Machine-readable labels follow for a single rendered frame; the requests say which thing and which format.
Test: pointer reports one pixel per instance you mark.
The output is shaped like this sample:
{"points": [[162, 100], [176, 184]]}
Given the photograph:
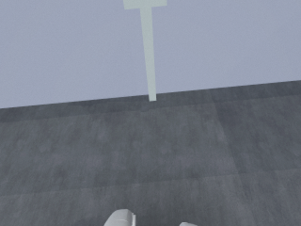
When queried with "left robot thigh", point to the left robot thigh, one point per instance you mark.
{"points": [[121, 217]]}

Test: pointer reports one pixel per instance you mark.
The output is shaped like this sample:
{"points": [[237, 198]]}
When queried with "panel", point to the panel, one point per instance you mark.
{"points": [[147, 34]]}

